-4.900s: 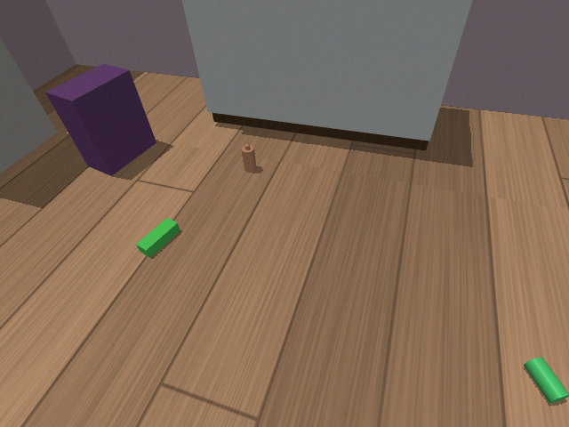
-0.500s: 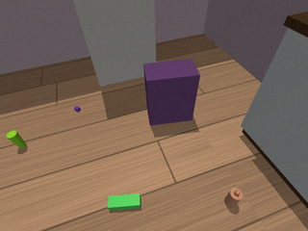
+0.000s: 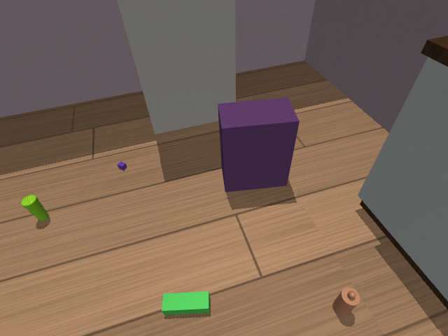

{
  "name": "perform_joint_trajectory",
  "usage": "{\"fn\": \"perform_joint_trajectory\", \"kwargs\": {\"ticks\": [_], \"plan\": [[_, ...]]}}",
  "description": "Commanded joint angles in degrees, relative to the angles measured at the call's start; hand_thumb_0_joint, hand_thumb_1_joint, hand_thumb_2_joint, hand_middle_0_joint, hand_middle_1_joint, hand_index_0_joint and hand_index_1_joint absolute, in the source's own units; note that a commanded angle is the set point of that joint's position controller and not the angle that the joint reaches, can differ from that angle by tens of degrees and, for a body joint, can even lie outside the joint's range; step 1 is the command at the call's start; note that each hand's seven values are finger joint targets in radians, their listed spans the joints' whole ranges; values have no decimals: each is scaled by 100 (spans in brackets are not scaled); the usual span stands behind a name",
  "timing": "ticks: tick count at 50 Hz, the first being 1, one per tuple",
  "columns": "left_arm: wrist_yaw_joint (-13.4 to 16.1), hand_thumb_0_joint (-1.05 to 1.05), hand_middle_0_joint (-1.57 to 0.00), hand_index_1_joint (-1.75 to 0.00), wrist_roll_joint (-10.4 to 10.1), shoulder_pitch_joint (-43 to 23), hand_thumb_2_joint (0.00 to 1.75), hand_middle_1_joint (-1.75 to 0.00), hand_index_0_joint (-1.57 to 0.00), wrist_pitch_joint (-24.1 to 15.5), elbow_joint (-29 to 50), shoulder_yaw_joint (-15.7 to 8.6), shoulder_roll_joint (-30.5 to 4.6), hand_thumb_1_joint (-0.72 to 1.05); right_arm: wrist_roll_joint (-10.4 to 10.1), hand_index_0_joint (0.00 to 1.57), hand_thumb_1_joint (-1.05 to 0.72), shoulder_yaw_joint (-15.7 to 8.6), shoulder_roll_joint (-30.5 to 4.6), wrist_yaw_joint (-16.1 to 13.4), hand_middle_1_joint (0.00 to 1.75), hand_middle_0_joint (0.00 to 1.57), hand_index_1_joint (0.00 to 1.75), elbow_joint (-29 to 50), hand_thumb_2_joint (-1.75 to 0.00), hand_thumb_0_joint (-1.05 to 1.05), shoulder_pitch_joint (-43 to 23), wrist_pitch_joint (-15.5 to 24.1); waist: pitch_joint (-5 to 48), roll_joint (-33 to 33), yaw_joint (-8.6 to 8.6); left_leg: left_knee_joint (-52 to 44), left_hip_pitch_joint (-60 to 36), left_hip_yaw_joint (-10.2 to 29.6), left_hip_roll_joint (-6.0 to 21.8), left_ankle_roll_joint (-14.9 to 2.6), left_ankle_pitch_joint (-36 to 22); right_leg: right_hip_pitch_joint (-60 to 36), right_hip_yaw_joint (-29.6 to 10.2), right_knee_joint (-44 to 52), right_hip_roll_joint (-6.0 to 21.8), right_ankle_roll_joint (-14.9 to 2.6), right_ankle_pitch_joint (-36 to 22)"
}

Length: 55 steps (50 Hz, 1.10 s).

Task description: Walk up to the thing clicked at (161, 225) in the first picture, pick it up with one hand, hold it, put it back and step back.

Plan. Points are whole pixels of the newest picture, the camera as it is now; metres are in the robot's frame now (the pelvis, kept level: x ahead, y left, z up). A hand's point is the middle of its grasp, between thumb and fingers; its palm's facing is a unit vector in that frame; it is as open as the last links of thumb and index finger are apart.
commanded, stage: walk up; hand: left
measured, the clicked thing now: (186, 303) +0.43 +0.25 -0.75
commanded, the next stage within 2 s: stand in 0.48 s
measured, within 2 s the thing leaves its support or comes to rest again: neither
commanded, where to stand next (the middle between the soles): +0.02 +0.02 m, yaw -2 degrees
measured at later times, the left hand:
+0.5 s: hand out of the picture +0.10 +0.25 -0.15, palm faces -0.01 -0.94 -0.35, open 7.4 cm
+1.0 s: hand out of the picture +0.08 +0.24 -0.16, palm faces -0.02 -0.94 -0.34, open 7.4 cm
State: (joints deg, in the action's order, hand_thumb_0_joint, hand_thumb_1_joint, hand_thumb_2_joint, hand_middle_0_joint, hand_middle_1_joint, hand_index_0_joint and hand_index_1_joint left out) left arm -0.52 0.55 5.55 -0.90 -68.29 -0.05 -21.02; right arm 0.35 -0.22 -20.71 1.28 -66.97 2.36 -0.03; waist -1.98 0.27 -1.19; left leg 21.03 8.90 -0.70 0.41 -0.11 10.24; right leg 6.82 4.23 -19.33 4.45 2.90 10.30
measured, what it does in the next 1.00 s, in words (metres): stands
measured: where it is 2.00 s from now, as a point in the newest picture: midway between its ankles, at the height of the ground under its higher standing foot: outside the picture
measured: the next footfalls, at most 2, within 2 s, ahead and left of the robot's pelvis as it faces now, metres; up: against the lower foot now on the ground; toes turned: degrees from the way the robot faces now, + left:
none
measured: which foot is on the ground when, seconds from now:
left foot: down 0.00-1.00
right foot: down 0.00-1.00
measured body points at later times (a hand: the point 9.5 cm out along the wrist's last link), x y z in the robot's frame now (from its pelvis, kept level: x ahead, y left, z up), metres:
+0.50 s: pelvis +0.02 +0.00 +0.00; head +0.02 +0.00 +0.45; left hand +0.10 +0.30 -0.13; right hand +0.10 -0.30 -0.13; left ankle +0.01 +0.12 -0.75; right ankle +0.00 -0.15 -0.75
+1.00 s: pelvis +0.01 -0.01 +0.00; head +0.02 -0.01 +0.45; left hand +0.08 +0.29 -0.13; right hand +0.10 -0.31 -0.13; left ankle +0.01 +0.12 -0.75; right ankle +0.00 -0.15 -0.75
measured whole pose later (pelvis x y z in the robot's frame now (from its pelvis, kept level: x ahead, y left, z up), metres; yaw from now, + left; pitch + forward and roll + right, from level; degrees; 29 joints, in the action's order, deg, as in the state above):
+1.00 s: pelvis +0.01 -0.01 +0.00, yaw +0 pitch -2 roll +0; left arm -0.5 0.8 5.6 -0.2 -65.7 -0.3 -20.1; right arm 0.8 0.1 -19.8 0.8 -65.8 3.8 0.2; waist -2.7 0.1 -0.3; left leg 18.2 6.8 -0.5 1.4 1.0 9.4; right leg 5.0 4.5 -17.1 3.4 2.0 9.9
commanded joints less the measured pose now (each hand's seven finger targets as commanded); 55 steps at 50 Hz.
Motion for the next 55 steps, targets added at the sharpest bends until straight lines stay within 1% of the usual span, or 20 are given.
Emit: {"fn": "perform_joint_trajectory", "kwargs": {"ticks": [1,4,7,10,12,15,17,23,24,25,27,31,33,35,40,42,47,49,54,55], "plan": [[92,0,-20,-30,7,-398,90,-30,-20,-153,393,-221,-1218,90,-22,20,-90,-248,-1249,-98,30,20,30,348,-90,0,-341,102,402,-33,92,-401,-149,548,629,-111,-593,6,-425,425,427,-258,-261],[95,0,-20,-30,11,-437,90,-30,-20,-148,388,-232,-1206,90,-22,20,-90,-249,-1215,-98,30,20,30,317,-90,0,-265,100,423,-62,121,-436,-146,570,639,-103,-634,-89,-416,413,432,-276,-267],[102,0,-20,-30,22,-408,90,-30,-20,-141,419,-235,-1215,90,-6,20,-90,-255,-1232,-102,30,20,30,328,-90,0,-286,95,376,-44,98,-484,-82,569,618,-101,-562,-139,-416,433,438,-259,-306],[100,0,-20,-30,20,-375,90,-30,-20,-132,430,-248,-1205,90,-12,20,-90,-250,-1211,-105,30,20,30,342,-90,0,-251,107,405,-6,87,-484,-119,574,619,-92,-666,-168,-406,399,438,-256,-365],[107,0,-20,-30,18,-387,90,-30,-20,-140,432,-261,-1193,90,-18,20,-90,-242,-1173,-101,30,20,30,345,-90,0,-207,109,485,-58,87,-445,-151,574,648,-92,-944,-291,-361,391,432,-254,-503],[114,0,-20,-30,13,-369,90,-30,-20,-141,472,-261,-1184,90,-10,20,-90,-256,-1201,-113,30,20,30,371,-90,0,-208,104,542,-16,88,-386,-265,530,643,-86,-1123,-286,-368,371,453,-246,-731],[123,0,-20,-30,17,-443,90,-30,-20,-127,503,-274,-1186,90,-1,20,-90,-262,-1185,-120,30,20,30,370,-90,0,-158,99,443,-77,117,-417,-164,510,624,-81,-1060,-283,-361,383,439,-247,-706],[123,0,-20,-30,12,-381,90,-30,-20,-119,531,-278,-1161,90,-6,20,-90,-264,-1159,-127,30,20,30,404,-90,0,-144,101,491,-41,96,-385,-216,501,627,-79,-1222,-332,-352,361,422,-249,-782],[124,0,-20,-30,14,-421,90,-30,-20,-97,574,-259,-1119,90,15,20,-90,-234,-1130,-149,30,20,30,449,-90,0,-172,135,455,-117,118,-411,-210,551,729,-39,-1583,-346,-401,310,464,-254,-1077],[127,0,-20,-30,-6,-428,90,-30,-20,-88,576,-254,-1098,90,6,20,-90,-230,-1141,-150,30,20,30,431,-90,0,-167,149,434,-69,106,-441,-205,580,737,-9,-1627,-365,-375,313,446,-235,-1003],[126,0,-20,-30,0,-389,90,-30,-20,-74,589,-261,-1099,90,11,20,-90,-236,-1171,-168,30,20,30,430,-90,0,-147,158,563,-23,106,-399,-265,543,748,-23,-1743,-484,-379,302,468,-238,-1152],[114,0,-20,-30,2,-373,90,-30,-20,-73,608,-266,-1121,90,9,20,-90,-228,-1158,-168,30,20,30,456,-90,0,-152,162,633,35,98,-426,-331,511,754,-27,-1761,-551,-384,318,477,-247,-1207],[105,0,-20,-30,5,-374,90,-30,-20,-69,607,-270,-1117,90,8,20,-90,-210,-1131,-172,30,20,30,457,-90,0,-108,164,577,28,119,-452,-277,483,738,-21,-1647,-545,-408,353,485,-248,-1137],[103,0,-20,-30,7,-326,90,-30,-20,-59,602,-269,-1132,90,4,20,-90,-219,-1142,-175,30,20,30,466,-90,0,-173,169,577,35,93,-474,-376,505,751,-10,-1560,-459,-401,360,474,-261,-1040],[98,0,-20,-30,7,-399,90,-30,-20,-60,611,-245,-1104,90,8,20,-90,-212,-1140,-154,30,20,30,455,-90,0,-179,148,350,-24,135,-560,-261,527,728,8,-1091,-283,-405,483,433,-258,-599],[89,0,-20,-30,26,-345,90,-30,-20,-59,610,-254,-1124,90,9,20,-90,-216,-1153,-157,30,20,30,472,-90,0,-180,141,372,-16,128,-546,-259,489,702,-14,-885,-284,-455,534,461,-274,-599],[89,0,-20,-30,20,-307,90,-30,-20,-81,624,-244,-1128,90,16,20,-90,-229,-1151,-145,30,20,30,481,-90,0,-190,145,417,-70,113,-518,-357,520,738,-26,-953,-241,-446,513,443,-286,-531],[80,0,-20,-30,12,-339,90,-30,-20,-77,632,-229,-1110,90,10,20,-90,-210,-1155,-147,30,20,30,466,-90,0,-129,147,362,-3,147,-531,-267,510,714,-20,-858,-241,-492,556,451,-291,-548],[90,0,-20,-30,16,-240,90,-30,-20,-81,638,-226,-1126,90,19,20,-90,-215,-1148,-148,30,20,30,471,-90,0,-124,143,394,-39,102,-515,-282,526,734,-27,-886,-232,-470,507,447,-281,-532],[85,0,-20,-30,11,-247,90,-30,-20,-83,622,-221,-1141,90,13,20,-90,-204,-1144,-145,30,20,30,457,-90,0,-91,140,361,-76,121,-528,-280,535,731,-17,-844,-220,-480,516,442,-276,-478]]}}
